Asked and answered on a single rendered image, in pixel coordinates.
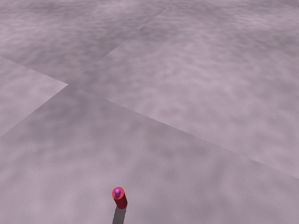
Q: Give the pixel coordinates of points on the bottle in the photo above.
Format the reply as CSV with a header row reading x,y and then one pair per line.
x,y
119,197

